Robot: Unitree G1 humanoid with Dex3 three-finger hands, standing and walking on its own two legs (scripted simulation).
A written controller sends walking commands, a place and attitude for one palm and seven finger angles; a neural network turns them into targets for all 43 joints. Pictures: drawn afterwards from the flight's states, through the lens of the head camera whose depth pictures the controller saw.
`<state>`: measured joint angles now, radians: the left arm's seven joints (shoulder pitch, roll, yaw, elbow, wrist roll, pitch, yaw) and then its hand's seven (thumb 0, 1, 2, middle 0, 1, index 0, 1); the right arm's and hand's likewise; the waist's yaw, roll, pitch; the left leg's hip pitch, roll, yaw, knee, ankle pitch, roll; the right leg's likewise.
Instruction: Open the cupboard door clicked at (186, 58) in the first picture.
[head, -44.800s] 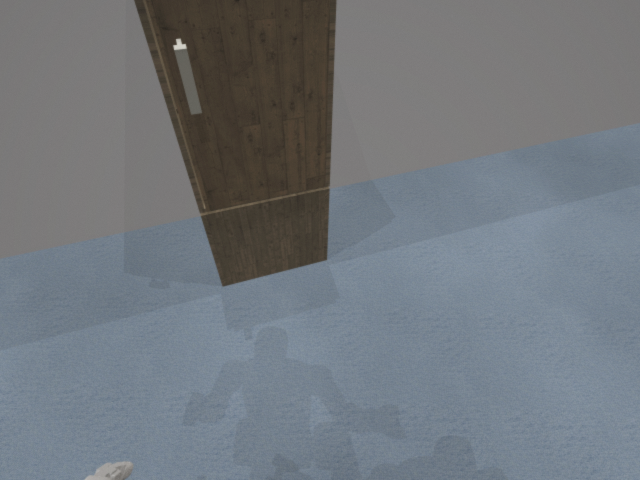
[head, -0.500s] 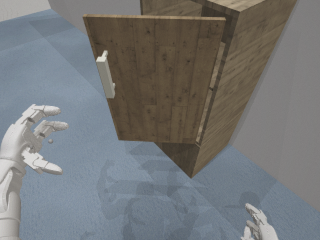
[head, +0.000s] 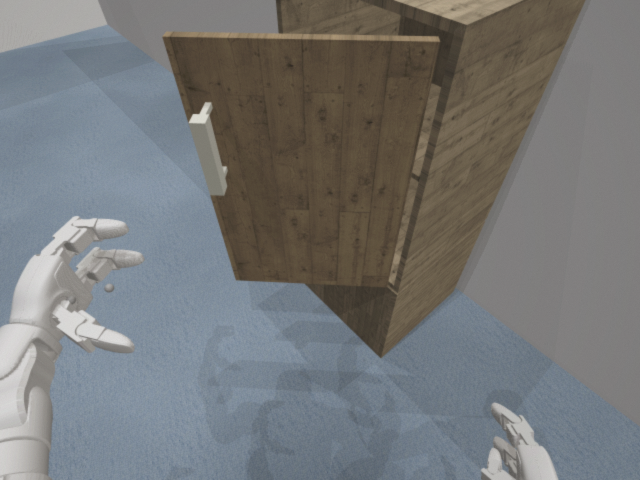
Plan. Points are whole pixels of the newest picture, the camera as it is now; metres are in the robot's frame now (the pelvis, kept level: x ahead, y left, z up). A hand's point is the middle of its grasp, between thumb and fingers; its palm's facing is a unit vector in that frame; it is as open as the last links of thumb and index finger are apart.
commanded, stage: move the hooked fingers beside the handle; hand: left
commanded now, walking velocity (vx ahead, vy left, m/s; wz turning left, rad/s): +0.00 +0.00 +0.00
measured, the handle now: (213, 149) +0.59 +0.23 +0.09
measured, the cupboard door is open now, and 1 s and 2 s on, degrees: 45 45 45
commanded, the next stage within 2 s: none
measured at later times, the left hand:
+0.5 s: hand (146, 234) +0.38 +0.26 +0.10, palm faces +0.04 -1.00 -0.01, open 14.0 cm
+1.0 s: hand (166, 196) +0.45 +0.26 +0.10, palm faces +0.00 -1.00 +0.01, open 14.0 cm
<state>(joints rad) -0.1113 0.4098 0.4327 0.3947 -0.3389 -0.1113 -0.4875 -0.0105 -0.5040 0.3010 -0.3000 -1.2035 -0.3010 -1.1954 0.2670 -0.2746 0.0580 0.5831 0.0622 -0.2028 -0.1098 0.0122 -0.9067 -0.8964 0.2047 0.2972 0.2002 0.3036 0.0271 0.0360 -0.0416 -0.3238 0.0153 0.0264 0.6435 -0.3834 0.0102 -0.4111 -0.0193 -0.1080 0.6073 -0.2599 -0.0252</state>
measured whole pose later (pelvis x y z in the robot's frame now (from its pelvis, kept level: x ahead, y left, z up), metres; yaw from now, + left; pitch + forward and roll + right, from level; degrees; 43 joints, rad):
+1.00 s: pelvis -0.01 +0.01 -0.01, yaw -1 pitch +12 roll -1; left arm -0.79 0.60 0.45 1.13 -0.18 -0.27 -0.45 -0.01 -0.50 0.30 -0.30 -1.20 -0.30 -1.20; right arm 0.37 -0.30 0.06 0.62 0.04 -0.06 -0.08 0.01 -0.91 -0.90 0.21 0.30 0.20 0.30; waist -0.09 0.01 -0.06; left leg -0.56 0.02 0.05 0.76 -0.41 0.03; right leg -0.65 -0.02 -0.09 0.69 -0.26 -0.01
